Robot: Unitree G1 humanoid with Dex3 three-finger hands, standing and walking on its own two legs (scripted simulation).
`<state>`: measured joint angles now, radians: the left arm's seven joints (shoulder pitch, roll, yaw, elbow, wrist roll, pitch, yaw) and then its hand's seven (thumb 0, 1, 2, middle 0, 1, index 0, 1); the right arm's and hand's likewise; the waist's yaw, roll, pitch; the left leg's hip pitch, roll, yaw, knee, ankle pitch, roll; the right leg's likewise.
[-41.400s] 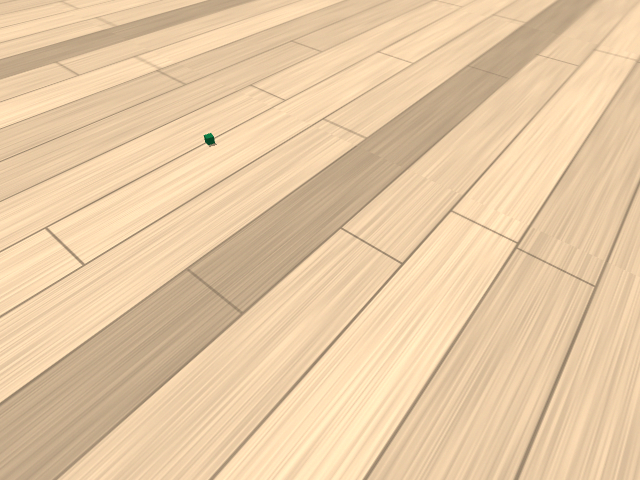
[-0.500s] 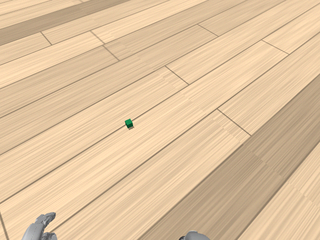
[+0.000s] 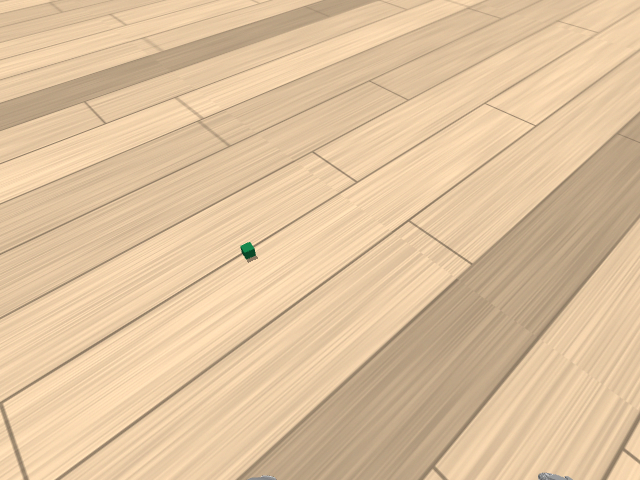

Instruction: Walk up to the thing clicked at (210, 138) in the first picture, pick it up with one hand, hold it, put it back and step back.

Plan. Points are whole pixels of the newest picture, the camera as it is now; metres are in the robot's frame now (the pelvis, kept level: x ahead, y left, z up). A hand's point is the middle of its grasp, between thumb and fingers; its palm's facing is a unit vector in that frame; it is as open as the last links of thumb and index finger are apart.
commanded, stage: step back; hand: left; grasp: from above
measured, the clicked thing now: (248, 250) +1.07 +0.34 -0.74
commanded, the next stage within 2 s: stand in 1.00 s
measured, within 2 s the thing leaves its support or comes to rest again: neither
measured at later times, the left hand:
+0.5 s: hand out of the picture +0.05 +0.28 -0.14, palm faces +0.06 -0.92 -0.40, open 7.4 cm
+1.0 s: hand out of the picture +0.09 +0.29 -0.15, palm faces +0.10 -0.93 -0.35, open 7.4 cm
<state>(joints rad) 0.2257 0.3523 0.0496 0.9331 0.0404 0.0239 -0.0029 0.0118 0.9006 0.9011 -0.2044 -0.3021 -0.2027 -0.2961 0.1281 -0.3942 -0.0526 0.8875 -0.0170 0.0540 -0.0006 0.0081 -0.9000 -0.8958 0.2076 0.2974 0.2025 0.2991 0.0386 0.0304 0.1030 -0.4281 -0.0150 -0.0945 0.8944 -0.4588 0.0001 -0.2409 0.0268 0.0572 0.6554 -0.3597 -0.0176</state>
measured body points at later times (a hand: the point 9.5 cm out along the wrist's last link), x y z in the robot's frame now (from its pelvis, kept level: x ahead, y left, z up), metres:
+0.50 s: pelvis -0.01 -0.01 +0.00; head +0.00 -0.01 +0.45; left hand +0.05 +0.32 -0.11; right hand +0.04 -0.33 -0.12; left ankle -0.05 +0.14 -0.72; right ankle +0.03 -0.11 -0.73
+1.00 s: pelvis +0.03 +0.01 +0.00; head +0.06 +0.03 +0.45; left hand +0.08 +0.33 -0.13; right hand +0.17 -0.27 -0.12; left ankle +0.06 +0.15 -0.72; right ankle +0.03 -0.11 -0.72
